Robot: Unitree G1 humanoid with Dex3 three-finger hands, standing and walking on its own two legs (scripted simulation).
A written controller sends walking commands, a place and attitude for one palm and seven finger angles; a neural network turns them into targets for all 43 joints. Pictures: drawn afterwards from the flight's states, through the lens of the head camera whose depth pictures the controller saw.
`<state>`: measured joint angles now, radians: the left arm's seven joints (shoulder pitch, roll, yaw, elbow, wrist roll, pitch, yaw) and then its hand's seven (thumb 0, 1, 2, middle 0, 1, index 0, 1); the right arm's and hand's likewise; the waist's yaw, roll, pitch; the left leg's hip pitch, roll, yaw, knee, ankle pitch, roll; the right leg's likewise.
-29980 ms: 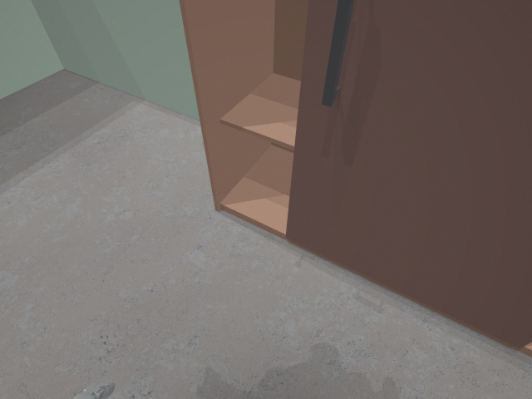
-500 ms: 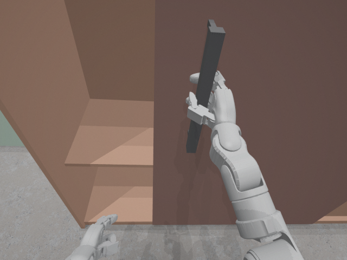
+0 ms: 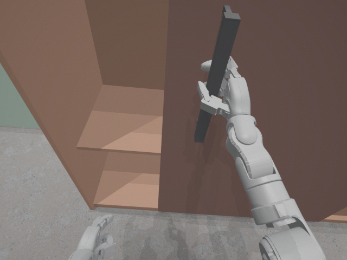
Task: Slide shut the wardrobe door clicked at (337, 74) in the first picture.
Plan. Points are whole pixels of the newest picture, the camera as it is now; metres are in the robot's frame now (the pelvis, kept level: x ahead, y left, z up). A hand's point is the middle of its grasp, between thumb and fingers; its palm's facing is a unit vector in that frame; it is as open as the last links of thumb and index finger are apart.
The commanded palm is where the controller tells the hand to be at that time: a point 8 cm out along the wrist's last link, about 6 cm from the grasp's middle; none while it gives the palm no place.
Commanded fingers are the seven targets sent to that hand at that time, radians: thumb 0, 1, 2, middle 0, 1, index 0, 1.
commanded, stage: step sideways, sliding the door along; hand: right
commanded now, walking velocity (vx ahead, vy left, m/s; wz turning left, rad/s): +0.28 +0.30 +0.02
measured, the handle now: (210, 86) +0.45 -0.05 +0.19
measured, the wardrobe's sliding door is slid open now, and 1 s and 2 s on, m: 0.36 0.28 0.00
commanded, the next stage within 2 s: none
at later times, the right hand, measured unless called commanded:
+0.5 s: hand (195, 95) +0.40 -0.01 +0.19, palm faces +0.02 +1.00 -0.01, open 6.2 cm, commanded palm +0.38 +0.00 +0.20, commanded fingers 0.00 -0.90 -0.90 0.45 1.40 0.45 1.40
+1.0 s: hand (159, 92) +0.40 +0.06 +0.19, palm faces +0.09 +0.99 -0.06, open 6.4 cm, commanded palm +0.38 +0.08 +0.20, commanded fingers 0.00 -0.90 -0.90 0.45 1.40 0.45 1.40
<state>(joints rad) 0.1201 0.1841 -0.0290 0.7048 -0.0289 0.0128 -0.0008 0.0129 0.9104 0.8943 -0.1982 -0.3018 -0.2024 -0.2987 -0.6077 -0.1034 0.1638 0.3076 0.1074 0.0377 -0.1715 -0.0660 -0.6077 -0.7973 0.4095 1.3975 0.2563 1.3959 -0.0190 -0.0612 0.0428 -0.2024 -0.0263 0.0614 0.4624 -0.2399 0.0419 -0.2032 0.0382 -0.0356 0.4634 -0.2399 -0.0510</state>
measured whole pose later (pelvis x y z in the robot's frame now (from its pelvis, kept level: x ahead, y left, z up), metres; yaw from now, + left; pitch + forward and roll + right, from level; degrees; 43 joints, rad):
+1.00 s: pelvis +0.06 +0.19 -0.03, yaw -5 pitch -6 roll +3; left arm 0.02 0.13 0.02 0.60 -0.06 0.08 -0.06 0.01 0.91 0.89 -0.20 -0.30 -0.20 -0.30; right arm -0.49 -0.10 0.10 -0.08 0.04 -0.08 -0.08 -0.07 -0.70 -0.84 0.46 1.40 0.19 1.38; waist -0.14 -0.07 0.25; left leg -0.29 0.02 0.03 0.68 -0.27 -0.03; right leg -0.24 -0.24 0.08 0.75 -0.42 0.12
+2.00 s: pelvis +0.04 +0.42 -0.02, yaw -2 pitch -4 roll +2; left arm 0.08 0.18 0.04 0.66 -0.06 0.07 0.00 0.01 0.91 0.89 -0.20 -0.30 -0.20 -0.30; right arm -0.49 -0.06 0.09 0.08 0.07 -0.10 -0.12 -0.04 -0.70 -0.79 0.46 1.40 0.17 1.39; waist -0.05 -0.06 0.15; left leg -0.29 -0.03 0.05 0.67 -0.29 0.02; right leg -0.29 -0.20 0.12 0.77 -0.45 0.02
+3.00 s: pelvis +0.08 +0.54 +0.00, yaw +4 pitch -2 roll +1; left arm 0.18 0.21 -0.01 0.67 -0.04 -0.03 0.07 0.01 0.91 0.89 -0.20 -0.30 -0.20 -0.30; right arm -0.09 -0.31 -0.26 -0.05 0.07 -0.14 -0.15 -0.09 -0.67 -0.80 0.46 1.40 0.25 1.38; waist 0.01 -0.02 0.01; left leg -0.22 0.01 -0.08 0.42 -0.18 -0.05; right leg -0.22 -0.04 -0.09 0.48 -0.24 -0.01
